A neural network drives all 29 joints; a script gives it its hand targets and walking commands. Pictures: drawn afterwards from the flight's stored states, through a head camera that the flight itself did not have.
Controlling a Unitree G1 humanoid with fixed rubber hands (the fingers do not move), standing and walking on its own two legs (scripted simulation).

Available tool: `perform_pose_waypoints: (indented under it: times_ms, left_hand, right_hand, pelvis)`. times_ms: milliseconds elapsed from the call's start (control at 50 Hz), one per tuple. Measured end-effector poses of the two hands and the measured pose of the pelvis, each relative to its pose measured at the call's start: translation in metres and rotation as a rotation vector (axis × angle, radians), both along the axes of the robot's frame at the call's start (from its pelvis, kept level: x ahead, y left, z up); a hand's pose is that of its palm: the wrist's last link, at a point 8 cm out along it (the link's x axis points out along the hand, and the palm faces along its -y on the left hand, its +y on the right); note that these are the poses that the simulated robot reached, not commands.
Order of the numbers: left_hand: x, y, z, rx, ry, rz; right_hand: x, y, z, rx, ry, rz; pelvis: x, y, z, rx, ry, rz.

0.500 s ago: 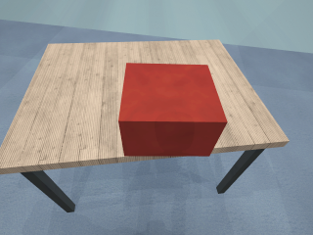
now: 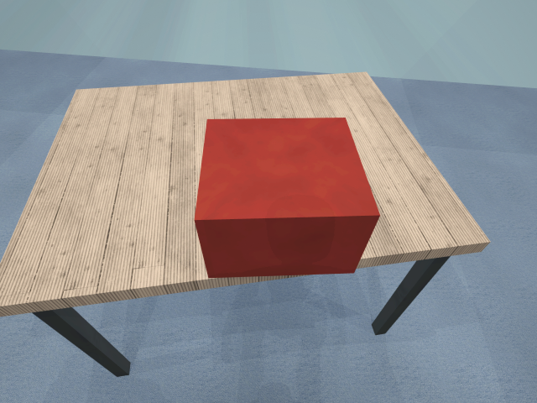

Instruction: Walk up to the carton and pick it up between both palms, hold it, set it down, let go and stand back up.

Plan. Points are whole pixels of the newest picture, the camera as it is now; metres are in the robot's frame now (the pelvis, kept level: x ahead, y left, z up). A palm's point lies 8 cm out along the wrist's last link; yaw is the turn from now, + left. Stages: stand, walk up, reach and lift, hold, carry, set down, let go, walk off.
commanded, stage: reach and lift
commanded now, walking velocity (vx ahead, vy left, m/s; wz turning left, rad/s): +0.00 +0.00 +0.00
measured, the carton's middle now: (279, 194) +0.50 -0.01 -0.02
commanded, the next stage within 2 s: none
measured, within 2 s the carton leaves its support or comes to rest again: neither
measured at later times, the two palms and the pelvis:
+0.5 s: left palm out of the picture +0.12 +0.19 -0.11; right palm out of the picture +0.13 -0.21 -0.11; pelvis -0.04 -0.04 +0.00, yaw -2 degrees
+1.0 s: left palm out of the picture +0.14 +0.21 -0.06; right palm (429, 402) +0.14 -0.22 -0.06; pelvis -0.03 -0.03 +0.01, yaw -4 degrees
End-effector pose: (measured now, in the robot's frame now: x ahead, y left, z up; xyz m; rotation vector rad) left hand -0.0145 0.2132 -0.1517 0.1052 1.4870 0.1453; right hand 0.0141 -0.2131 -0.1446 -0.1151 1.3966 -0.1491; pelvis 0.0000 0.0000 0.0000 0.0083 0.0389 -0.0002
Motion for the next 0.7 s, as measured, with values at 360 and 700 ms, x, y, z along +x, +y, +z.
perform_pose_waypoints:
  times_ms: [360, 700]
  left_hand:
    - [0.161, -0.059, 0.063, -0.038, -0.246, -0.156]
    - [0.171, -0.013, 0.079, 0.009, -0.446, -0.060]
  right_hand:
    - [0.128, 0.003, 0.051, 0.018, -0.445, -0.102]
    - [0.135, -0.004, 0.067, 0.029, -0.513, -0.035]
  pelvis:
    - [-0.038, -0.024, 0.000, -0.012, -0.036, -0.095]
    - [-0.039, -0.049, 0.004, 0.003, -0.004, -0.045]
